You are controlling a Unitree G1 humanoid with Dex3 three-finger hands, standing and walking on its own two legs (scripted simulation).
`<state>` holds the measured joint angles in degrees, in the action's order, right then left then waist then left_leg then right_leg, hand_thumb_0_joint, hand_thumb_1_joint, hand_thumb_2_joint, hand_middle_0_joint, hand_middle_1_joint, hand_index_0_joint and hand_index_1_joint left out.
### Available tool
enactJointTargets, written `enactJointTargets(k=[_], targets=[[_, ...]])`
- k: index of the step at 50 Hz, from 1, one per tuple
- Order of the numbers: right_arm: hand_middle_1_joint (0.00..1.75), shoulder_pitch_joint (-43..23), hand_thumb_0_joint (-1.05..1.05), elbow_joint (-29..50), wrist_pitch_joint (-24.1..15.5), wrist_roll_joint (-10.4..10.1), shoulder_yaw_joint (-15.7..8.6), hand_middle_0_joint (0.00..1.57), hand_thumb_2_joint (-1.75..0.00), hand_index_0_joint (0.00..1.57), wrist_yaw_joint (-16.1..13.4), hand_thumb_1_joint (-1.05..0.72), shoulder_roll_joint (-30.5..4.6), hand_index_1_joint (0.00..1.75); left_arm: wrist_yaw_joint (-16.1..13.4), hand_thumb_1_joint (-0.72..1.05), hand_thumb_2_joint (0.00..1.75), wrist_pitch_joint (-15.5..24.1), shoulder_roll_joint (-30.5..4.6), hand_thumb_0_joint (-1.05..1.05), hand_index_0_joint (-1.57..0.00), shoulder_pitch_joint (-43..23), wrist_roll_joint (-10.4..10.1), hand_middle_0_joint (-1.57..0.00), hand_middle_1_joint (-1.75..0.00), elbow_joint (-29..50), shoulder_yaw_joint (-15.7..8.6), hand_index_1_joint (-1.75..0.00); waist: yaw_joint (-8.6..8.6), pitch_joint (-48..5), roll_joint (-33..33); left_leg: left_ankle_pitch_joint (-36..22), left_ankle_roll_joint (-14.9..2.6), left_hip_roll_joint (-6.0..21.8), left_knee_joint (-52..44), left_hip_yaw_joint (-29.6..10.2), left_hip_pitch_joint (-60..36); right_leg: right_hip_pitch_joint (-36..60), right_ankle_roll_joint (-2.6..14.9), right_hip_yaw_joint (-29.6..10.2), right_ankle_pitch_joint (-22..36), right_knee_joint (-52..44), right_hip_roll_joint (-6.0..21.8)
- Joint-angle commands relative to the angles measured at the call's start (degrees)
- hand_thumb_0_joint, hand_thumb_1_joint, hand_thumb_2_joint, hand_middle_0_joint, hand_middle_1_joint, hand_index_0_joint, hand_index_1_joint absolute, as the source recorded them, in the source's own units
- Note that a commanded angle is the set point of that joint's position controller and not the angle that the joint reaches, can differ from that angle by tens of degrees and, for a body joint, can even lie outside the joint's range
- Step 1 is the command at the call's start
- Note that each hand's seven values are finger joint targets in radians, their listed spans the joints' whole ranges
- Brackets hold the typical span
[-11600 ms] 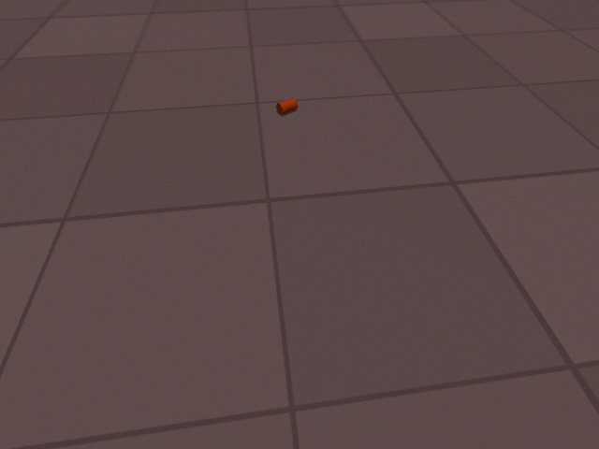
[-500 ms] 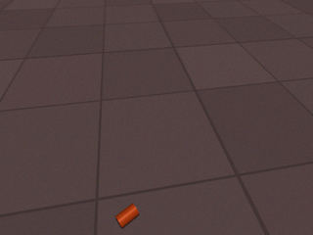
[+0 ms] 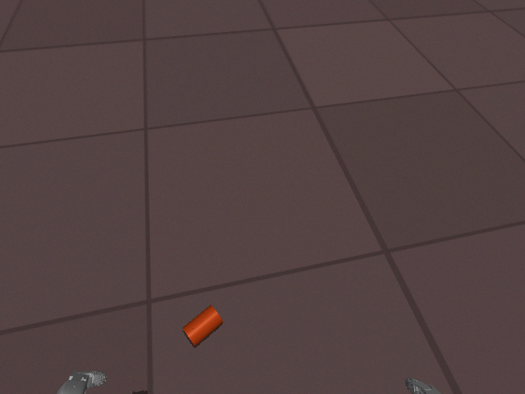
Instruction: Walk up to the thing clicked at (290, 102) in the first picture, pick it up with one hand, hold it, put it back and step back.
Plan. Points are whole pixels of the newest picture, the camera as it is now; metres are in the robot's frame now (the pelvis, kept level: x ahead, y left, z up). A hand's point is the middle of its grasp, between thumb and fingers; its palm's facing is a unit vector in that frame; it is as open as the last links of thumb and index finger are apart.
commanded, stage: rise first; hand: left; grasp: from above
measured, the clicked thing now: (202, 325) +0.42 +0.19 -0.71
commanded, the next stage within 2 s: none
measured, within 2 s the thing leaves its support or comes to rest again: neither
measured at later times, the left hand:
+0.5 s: hand out of the picture +0.13 +0.26 -0.22, palm faces -0.12 -0.82 -0.56, open 14.1 cm
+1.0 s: hand (144, 370) +0.24 +0.28 -0.39, palm faces -0.28 -0.33 -0.90, open 14.1 cm
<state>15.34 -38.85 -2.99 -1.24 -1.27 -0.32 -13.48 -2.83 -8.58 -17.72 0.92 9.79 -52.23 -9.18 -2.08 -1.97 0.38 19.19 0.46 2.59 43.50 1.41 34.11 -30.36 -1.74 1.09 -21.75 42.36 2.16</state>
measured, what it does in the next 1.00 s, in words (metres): lowers itself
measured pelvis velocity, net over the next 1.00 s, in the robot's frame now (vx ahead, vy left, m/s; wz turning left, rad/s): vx -0.06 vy -0.01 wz -0.04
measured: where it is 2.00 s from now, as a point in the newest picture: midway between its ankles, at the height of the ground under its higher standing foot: outside the picture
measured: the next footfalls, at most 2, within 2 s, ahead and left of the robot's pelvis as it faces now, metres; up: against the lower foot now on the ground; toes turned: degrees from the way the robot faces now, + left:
none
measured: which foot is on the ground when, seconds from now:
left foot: down 0.00-1.00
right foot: down 0.00-1.00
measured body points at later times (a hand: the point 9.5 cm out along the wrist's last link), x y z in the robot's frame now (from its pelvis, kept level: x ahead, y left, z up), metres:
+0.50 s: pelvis +0.00 +0.00 -0.07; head +0.10 +0.01 +0.37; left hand +0.13 +0.30 -0.18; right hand +0.17 -0.24 -0.16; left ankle +0.02 +0.12 -0.71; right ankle -0.01 -0.14 -0.71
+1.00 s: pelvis -0.06 -0.01 -0.23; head +0.12 +0.00 +0.18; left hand +0.26 +0.29 -0.34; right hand +0.10 -0.27 -0.36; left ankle +0.02 +0.12 -0.71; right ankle -0.01 -0.14 -0.71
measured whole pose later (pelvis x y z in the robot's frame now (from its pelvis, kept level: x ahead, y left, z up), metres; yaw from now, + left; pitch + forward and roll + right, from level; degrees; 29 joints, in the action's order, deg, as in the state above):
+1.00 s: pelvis -0.06 -0.01 -0.23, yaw -2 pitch +34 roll -3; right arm 1.8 -44.1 -7.9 3.4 -0.3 -1.8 -14.0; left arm -30.8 -16.3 -19.1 -25.9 41.2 -59.5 -5.6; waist -2.3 -12.2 0.0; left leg 34.8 1.9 4.5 102.2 -3.6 101.7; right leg -97.2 -0.4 1.9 -39.3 102.4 0.4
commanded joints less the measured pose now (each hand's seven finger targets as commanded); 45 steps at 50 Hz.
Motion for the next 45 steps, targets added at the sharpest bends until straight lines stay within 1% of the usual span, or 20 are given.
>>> enactJointTargets(k=[1, 3, 6, 11, 13, 15, 17, 21, 23, 24, 25, 28, 29, 31, 35, 37, 39, 41, 44, 45], targets=[[0.30, -0.6, 0.00, 8.3, -4.2, 0.5, -4.1, 0.20, -0.90, 0.20, -0.6, -0.88, -9.5, 0.30, -2.0, -0.55, 0.94, 1.0, -11.3, 0.00, -0.10, 0.0, 1.9, -0.11, -1.04, 11.2, -3.6, -1.05, 1.48, -14.2, -2.9, -10.3, -0.33, -1.9, 1.8, -0.3, -3.4, -2.6, 2.62, 1.3, 9.8, 1.9, -2.6], [0.30, -0.6, 0.00, 9.1, -4.8, 0.6, -4.1, 0.20, -0.89, 0.20, -0.9, -0.88, -9.3, 0.30, -2.2, -0.56, 0.96, 0.8, -11.0, 0.00, -0.10, -0.1, 2.5, -0.11, -1.03, 15.8, -3.2, -1.05, 1.07, -14.9, -3.9, -9.1, -0.29, -1.6, 3.1, -0.8, -2.4, -5.0, 2.66, 1.2, 8.5, 3.7, -2.6], [0.30, -1.3, 0.00, 9.7, -5.4, 0.8, -4.2, 0.20, -0.89, 0.20, -1.3, -0.87, -9.2, 0.30, -2.4, -0.57, 0.96, -0.6, -10.0, 0.00, -0.09, 4.1, 3.2, -0.11, -1.04, 17.7, -3.3, -1.05, 1.01, -15.1, -4.0, -7.3, -0.11, -1.0, 4.7, -1.8, -0.7, -8.0, 2.72, 1.6, 6.1, 6.0, -2.9], [0.30, -1.6, 0.00, 11.1, -6.1, 1.0, -4.0, 0.20, -0.89, 0.20, -2.0, -0.86, -8.5, 0.30, -3.1, -0.55, 0.94, -3.2, -9.7, 0.00, -0.08, 7.7, 5.2, -0.09, -1.06, 23.9, -3.2, -1.06, 1.16, -17.4, -4.4, -6.8, -0.46, -1.1, 8.4, -1.7, 2.3, -9.8, 2.64, 1.1, 6.2, 8.6, -2.7], [0.30, -2.2, 0.00, 11.2, -6.4, 1.2, -3.7, 0.20, -0.89, 0.20, -2.3, -0.87, -8.2, 0.30, -3.6, -0.55, 0.94, -4.1, -8.8, 0.00, -0.09, 8.1, 5.7, -0.09, -1.06, 24.9, -2.4, -1.06, 0.59, -17.3, -3.3, -7.3, -0.62, -1.0, 10.1, -1.9, 4.0, -11.4, 2.62, 1.3, 6.5, 10.0, -2.7], [0.30, -2.3, 0.00, 11.5, -6.6, 1.3, -3.7, 0.20, -0.89, 0.20, -2.6, -0.86, -8.1, 0.30, -4.2, -0.55, 0.94, -4.9, -9.5, 0.00, -0.08, 8.7, 6.4, -0.08, -1.06, 25.9, -3.2, -1.06, 0.88, -17.6, -3.9, -7.9, -0.70, -1.1, 11.9, -1.7, 5.4, -12.6, 2.62, 1.3, 6.8, 11.3, -2.5], [0.30, -2.2, 0.00, 11.6, -6.9, 1.3, -3.6, 0.20, -0.89, 0.20, -2.9, -0.86, -7.9, 0.30, -4.5, -0.55, 0.95, -5.5, -8.9, 0.00, -0.08, 9.5, 7.2, -0.09, -1.06, 27.1, -2.6, -1.06, 0.69, -18.9, -4.1, -9.5, -0.71, -1.0, 13.3, -1.7, 5.7, -13.6, 2.69, 1.2, 8.1, 12.8, -2.5], [0.30, -3.3, 0.00, 12.3, -7.3, 1.4, -3.4, 0.20, -0.89, 0.20, -3.4, -0.84, -7.5, 0.30, -5.8, -0.53, 0.95, -6.2, -9.5, 0.00, -0.07, 10.4, 8.7, -0.07, -1.05, 28.7, -3.3, -1.05, 0.94, -19.6, -4.3, -6.7, -0.70, -1.0, 15.5, -1.9, 8.8, -16.5, 2.76, 1.4, 5.8, 15.0, -2.6], [0.30, -3.5, 0.00, 12.2, -7.4, 1.4, -3.4, 0.20, -0.89, 0.20, -3.6, -0.84, -7.3, 0.30, -6.2, -0.53, 0.94, -6.6, -8.2, 0.00, -0.07, 12.3, 8.8, -0.07, -1.06, 30.2, -2.3, -1.06, 1.46, -20.9, -5.0, -7.6, -0.65, -1.2, 16.7, -1.7, 9.4, -17.3, 2.91, 1.3, 6.6, 16.2, -2.5], [0.30, -4.0, 0.00, 12.4, -7.4, 1.3, -3.4, 0.20, -0.88, 0.20, -3.7, -0.84, -7.4, 0.30, -6.6, -0.51, 0.93, -6.8, -9.1, 0.00, -0.07, 12.1, 9.1, -0.06, -1.06, 30.3, -3.3, -1.06, 1.18, -20.8, -4.9, -7.1, -0.67, -1.2, 17.3, -1.9, 10.3, -17.8, 2.91, 1.4, 6.2, 16.9, -2.6], [0.30, -4.3, 0.00, 12.3, -7.5, 1.3, -3.4, 0.20, -0.89, 0.20, -3.8, -0.85, -7.4, 0.30, -6.9, -0.53, 0.94, -6.8, -8.7, 0.00, -0.07, 10.4, 9.0, -0.07, -1.06, 31.1, -2.3, -1.06, 0.70, -21.0, -4.0, -6.6, -0.73, -1.0, 18.0, -2.2, 11.2, -18.8, 2.89, 1.4, 5.7, 17.4, -2.7], [0.30, -4.1, 0.00, 11.0, -7.7, 1.4, -3.3, 0.20, -0.88, 0.20, -4.1, -0.84, -7.6, 0.30, -8.1, -0.51, 0.93, -6.4, -9.1, 0.00, -0.07, 6.9, 12.0, -0.06, -1.05, 27.8, -1.5, -1.04, 0.03, -21.5, -3.6, -7.1, -0.96, -1.2, 22.2, -1.8, 14.9, -22.5, 2.87, 1.3, 6.8, 20.9, -2.6], [0.30, -4.6, 0.00, 10.8, -7.7, 1.5, -3.3, 0.20, -0.88, 0.20, -4.0, -0.83, -7.7, 0.30, -8.8, -0.51, 0.93, -6.0, -8.3, 0.00, -0.07, 4.6, 13.0, -0.06, -1.04, 26.6, -0.6, -1.04, -0.46, -21.5, -3.6, -6.4, -0.87, -1.1, 23.5, -2.1, 16.6, -25.1, 2.98, 1.4, 5.9, 22.8, -2.7], [0.30, -5.6, 0.00, 10.1, -7.8, 1.6, -3.1, 0.20, -0.88, 0.20, -3.8, -0.83, -7.9, 0.30, -10.9, -0.51, 0.94, -5.2, -8.1, 0.00, -0.06, 1.6, 15.8, -0.06, -1.04, 22.1, -0.8, -1.04, 0.09, -20.7, -3.4, -3.2, -0.69, -1.3, 26.1, -2.3, 21.1, -29.8, 3.21, 1.5, 2.9, 26.1, -2.7], [0.30, -6.3, 0.00, 8.0, -7.7, 1.9, -3.4, 0.20, -0.89, 0.20, -3.6, -0.85, -8.5, 0.30, -16.2, -0.54, 0.99, -3.8, -6.4, 0.00, -0.06, -5.4, 21.0, -0.07, -1.03, 18.7, 1.7, -1.04, 0.38, -26.2, -5.4, -1.2, -0.06, -1.1, 30.5, -3.0, 24.9, -37.9, 3.69, 1.4, 0.9, 32.8, -2.6], [0.30, -6.7, 0.00, 6.0, -7.3, 2.0, -3.5, 0.20, -0.89, 0.20, -3.5, -0.86, -9.3, 0.30, -19.0, -0.56, 1.01, -3.8, -8.6, 0.00, -0.06, -10.5, 23.5, -0.07, -1.03, 17.1, 1.3, -1.05, 0.45, -29.3, -5.2, -2.2, -0.05, -0.9, 33.3, -3.2, 26.7, -40.7, 3.76, 1.4, 1.8, 35.8, -2.8], [0.30, -6.9, 0.00, 4.4, -7.2, 2.4, -3.2, 0.20, -0.90, 0.20, -3.3, -0.89, -9.3, 0.30, -21.9, -0.59, 1.02, -4.1, -7.9, 0.00, -0.07, -15.4, 26.2, -0.09, -1.04, 14.3, 2.6, -1.05, -0.20, -33.8, -5.6, -4.0, 0.01, -0.8, 37.3, -3.3, 28.7, -44.2, 3.66, 1.6, 3.4, 39.2, -3.0], [0.30, -7.3, 0.00, 2.6, -6.9, 2.7, -3.3, 0.20, -0.90, 0.20, -3.2, -0.89, -9.7, 0.30, -24.8, -0.58, 1.02, -4.7, -10.3, 0.00, -0.07, -20.0, 28.4, -0.09, -1.04, 11.6, 1.9, -1.05, -0.17, -36.2, -5.2, -3.7, -0.31, -0.7, 40.9, -2.7, 32.3, -46.6, 3.37, 1.5, 4.0, 40.8, -3.3], [0.30, -7.7, 0.00, 0.3, -6.7, 3.7, -3.0, 0.20, -0.90, 0.20, -2.8, -0.90, -10.2, 0.30, -29.0, -0.58, 1.02, -6.3, -12.9, 0.00, -0.09, -27.5, 31.4, -0.09, -1.05, 5.4, 0.5, -1.06, 0.07, -39.8, -5.0, -0.8, 0.05, -0.5, 44.5, -3.0, 36.8, -50.4, 3.55, 2.2, 2.0, 44.8, -3.4], [0.30, -7.8, 0.00, -0.2, -6.7, 3.9, -2.8, 0.20, -0.90, 0.20, -2.6, -0.90, -10.1, 0.30, -29.9, -0.59, 1.02, -6.9, -13.5, 0.00, -0.09, -31.1, 32.2, -0.09, -1.06, 3.4, 1.0, -1.06, 0.12, -40.6, -5.7, 1.0, 0.04, -0.3, 45.8, -2.6, 37.9, -51.5, 3.58, 2.1, 0.7, 45.3, -3.5]])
